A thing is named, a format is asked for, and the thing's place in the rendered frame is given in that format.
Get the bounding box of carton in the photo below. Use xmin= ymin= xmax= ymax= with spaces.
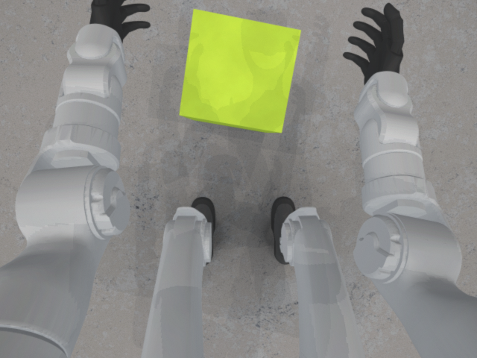
xmin=179 ymin=9 xmax=301 ymax=133

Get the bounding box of robot left upper arm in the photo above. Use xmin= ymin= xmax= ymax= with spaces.
xmin=0 ymin=165 xmax=130 ymax=358

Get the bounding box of robot left forearm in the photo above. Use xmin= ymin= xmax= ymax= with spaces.
xmin=15 ymin=24 xmax=127 ymax=235

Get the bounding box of robot right upper arm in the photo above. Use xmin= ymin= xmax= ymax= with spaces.
xmin=353 ymin=213 xmax=477 ymax=358

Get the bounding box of robot foot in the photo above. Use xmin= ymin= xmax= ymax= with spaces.
xmin=191 ymin=197 xmax=215 ymax=265
xmin=271 ymin=197 xmax=295 ymax=265

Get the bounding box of left robot foot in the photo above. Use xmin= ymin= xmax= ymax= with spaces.
xmin=191 ymin=197 xmax=215 ymax=265

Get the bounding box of left robot hand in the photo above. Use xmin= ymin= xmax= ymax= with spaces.
xmin=90 ymin=0 xmax=151 ymax=43

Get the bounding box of right robot hand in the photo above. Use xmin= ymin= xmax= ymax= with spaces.
xmin=343 ymin=3 xmax=404 ymax=85

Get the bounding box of robot right forearm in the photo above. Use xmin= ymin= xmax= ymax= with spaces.
xmin=354 ymin=71 xmax=462 ymax=263

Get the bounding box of right robot foot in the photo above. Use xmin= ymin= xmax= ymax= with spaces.
xmin=271 ymin=197 xmax=295 ymax=265

